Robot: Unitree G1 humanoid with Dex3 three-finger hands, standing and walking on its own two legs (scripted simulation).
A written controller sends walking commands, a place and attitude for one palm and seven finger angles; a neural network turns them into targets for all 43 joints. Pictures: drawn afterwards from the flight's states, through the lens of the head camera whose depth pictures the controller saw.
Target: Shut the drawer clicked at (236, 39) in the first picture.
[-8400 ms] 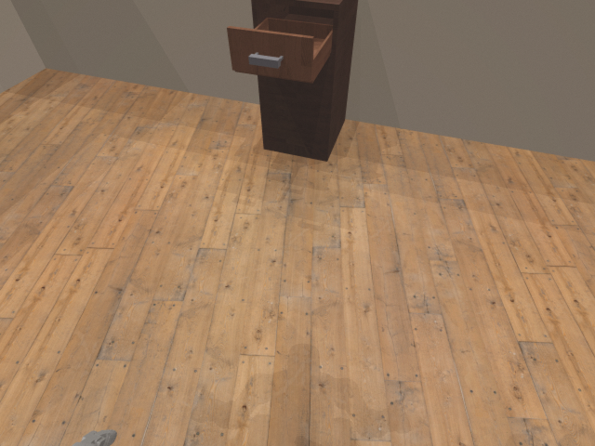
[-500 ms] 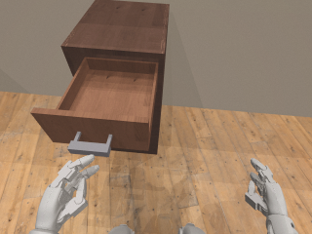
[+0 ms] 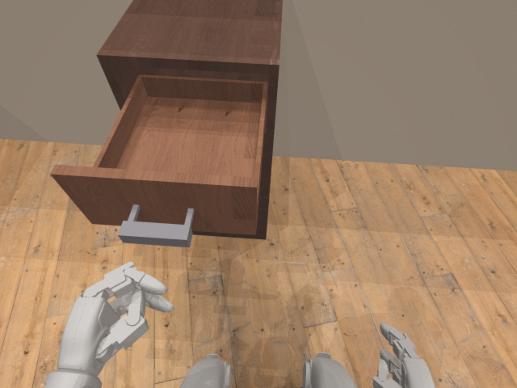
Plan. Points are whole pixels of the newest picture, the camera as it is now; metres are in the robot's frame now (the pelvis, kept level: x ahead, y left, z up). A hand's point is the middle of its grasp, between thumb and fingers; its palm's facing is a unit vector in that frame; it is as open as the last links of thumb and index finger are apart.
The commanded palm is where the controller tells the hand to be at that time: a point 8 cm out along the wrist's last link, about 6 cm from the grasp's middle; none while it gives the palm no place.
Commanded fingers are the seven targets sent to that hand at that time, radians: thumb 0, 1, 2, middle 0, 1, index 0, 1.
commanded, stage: raise the hand and make a fist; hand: left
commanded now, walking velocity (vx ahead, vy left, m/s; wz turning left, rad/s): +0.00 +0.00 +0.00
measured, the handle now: (159, 222) +0.38 +0.19 -0.01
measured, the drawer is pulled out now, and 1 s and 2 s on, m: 0.30 0.30 0.30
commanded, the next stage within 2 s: bring the fist close to the handle in 1.04 s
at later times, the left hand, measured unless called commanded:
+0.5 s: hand (138, 324) +0.20 +0.16 +0.08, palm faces -0.01 -1.00 -0.04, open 3.2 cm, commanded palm +0.16 +0.21 +0.08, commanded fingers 0.00 0.90 0.90 -1.40 -1.60 -1.40 -1.60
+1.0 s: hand (135, 323) +0.19 +0.16 +0.08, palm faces -0.01 -1.00 -0.05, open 3.2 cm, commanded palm +0.16 +0.22 +0.09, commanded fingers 0.00 0.90 0.90 -1.40 -1.60 -1.40 -1.60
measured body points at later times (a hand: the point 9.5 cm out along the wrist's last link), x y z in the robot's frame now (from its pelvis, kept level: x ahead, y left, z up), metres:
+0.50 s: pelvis +0.02 +0.00 +0.01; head +0.07 +0.01 +0.46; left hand +0.19 +0.21 +0.08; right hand +0.24 -0.21 -0.04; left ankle +0.02 +0.11 -0.65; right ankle +0.05 -0.13 -0.65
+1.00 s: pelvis +0.03 +0.00 +0.01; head +0.07 +0.00 +0.46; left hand +0.19 +0.21 +0.09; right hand +0.21 -0.24 -0.05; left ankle +0.02 +0.11 -0.65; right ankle +0.05 -0.13 -0.65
